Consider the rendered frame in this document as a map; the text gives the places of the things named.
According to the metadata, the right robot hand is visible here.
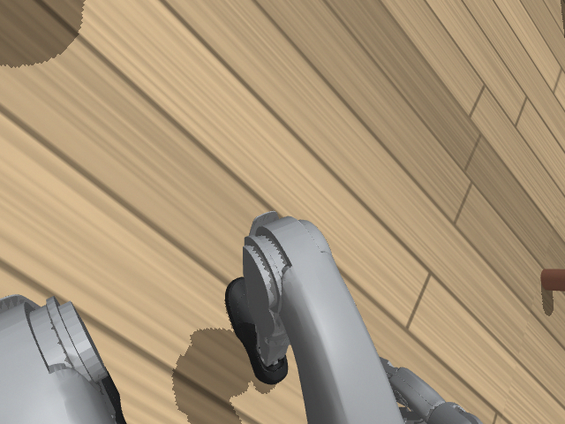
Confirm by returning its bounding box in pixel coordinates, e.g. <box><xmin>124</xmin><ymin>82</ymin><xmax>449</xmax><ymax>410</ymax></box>
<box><xmin>380</xmin><ymin>357</ymin><xmax>446</xmax><ymax>424</ymax></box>

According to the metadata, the right robot arm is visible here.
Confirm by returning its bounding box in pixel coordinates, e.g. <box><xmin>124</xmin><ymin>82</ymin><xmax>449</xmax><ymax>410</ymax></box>
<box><xmin>427</xmin><ymin>402</ymin><xmax>483</xmax><ymax>424</ymax></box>

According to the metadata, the left robot foot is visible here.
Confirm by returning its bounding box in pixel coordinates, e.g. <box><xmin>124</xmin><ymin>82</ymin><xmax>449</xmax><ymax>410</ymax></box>
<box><xmin>101</xmin><ymin>368</ymin><xmax>127</xmax><ymax>424</ymax></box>

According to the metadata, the right robot foot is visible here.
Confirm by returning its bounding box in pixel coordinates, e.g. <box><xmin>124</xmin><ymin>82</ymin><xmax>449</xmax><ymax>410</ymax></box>
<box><xmin>225</xmin><ymin>277</ymin><xmax>288</xmax><ymax>384</ymax></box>

